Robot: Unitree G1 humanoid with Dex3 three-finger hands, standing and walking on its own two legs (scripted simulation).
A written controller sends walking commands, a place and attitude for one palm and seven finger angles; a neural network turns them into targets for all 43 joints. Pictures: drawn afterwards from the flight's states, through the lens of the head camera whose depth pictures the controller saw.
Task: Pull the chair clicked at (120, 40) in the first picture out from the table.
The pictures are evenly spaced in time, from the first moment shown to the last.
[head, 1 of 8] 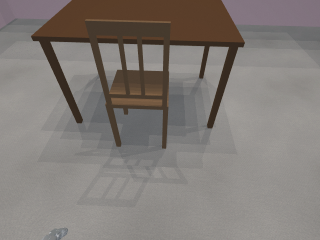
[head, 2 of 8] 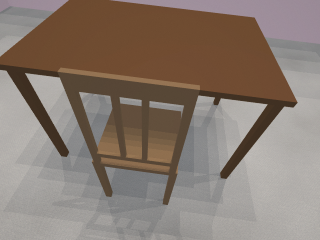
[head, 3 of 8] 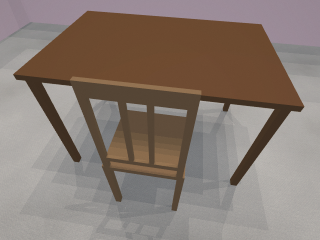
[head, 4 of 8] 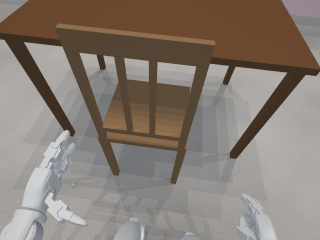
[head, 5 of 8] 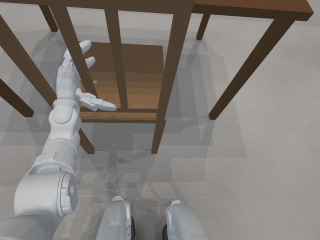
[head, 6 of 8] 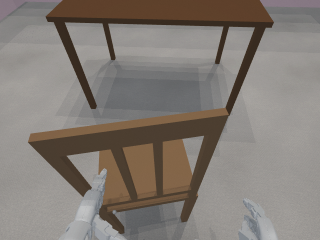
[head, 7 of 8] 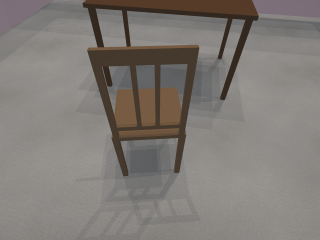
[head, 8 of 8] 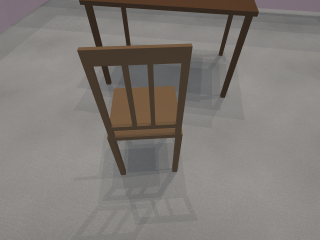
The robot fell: no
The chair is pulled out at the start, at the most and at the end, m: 0.00 0.63 0.63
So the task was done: yes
